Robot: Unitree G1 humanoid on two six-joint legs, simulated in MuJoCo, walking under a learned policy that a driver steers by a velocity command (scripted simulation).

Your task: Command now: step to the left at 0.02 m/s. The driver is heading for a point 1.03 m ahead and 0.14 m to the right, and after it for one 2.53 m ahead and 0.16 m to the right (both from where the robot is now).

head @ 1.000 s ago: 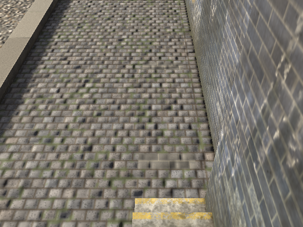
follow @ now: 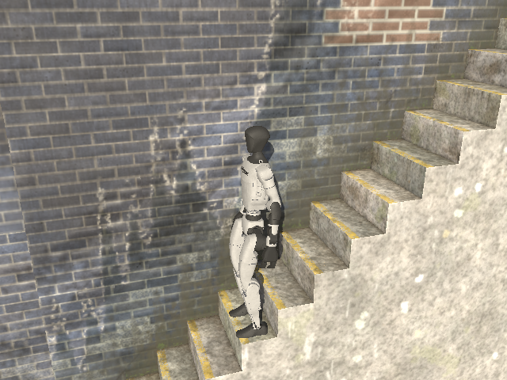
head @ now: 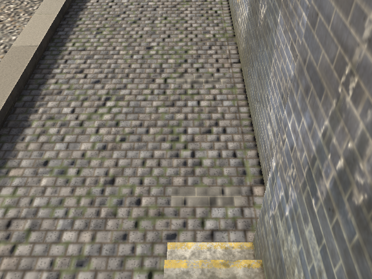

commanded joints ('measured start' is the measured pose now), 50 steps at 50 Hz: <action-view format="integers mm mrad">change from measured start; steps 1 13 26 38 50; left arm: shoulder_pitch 48 41 42 41 34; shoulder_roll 111 117 116 124 119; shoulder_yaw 17 16 17 17 16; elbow -19 -23 -27 -27 -32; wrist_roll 0 -8 -7 -9 -8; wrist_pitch -7 3 8 5 5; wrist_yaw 4 6 4 6 6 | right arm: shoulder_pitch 50 39 24 29 24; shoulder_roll -95 -92 -88 -87 -91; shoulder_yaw -19 -11 -10 -10 -11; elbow -34 -24 -23 -20 -23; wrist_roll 1 3 1 2 2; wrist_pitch -11 -8 -5 -5 -5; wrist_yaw -1 -1 2 1 1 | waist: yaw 1 5 11 8 8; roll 0 -3 9 5 3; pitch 104 97 116 105 106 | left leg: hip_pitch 19 24 -8 7 5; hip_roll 99 95 95 90 89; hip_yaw -128 -126 -138 -134 -137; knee -37 -28 -41 -33 -32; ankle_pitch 65 73 19 47 53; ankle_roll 14 22 24 26 25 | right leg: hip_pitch -132 -132 -138 -136 -134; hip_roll -90 -89 -90 -87 -86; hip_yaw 89 85 88 87 88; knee -68 -69 -68 -67 -67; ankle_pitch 52 56 38 46 51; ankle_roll -42 -41 -41 -40 -40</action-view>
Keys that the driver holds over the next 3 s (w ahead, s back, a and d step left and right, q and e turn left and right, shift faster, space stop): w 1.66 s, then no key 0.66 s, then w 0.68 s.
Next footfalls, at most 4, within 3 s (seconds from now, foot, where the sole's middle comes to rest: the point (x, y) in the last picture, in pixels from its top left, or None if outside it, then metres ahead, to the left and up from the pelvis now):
none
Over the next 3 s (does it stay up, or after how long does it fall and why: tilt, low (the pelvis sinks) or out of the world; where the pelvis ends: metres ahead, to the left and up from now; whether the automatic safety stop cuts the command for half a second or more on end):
stays up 0.14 -0.04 -0.10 its command is cut before an obstacle from the start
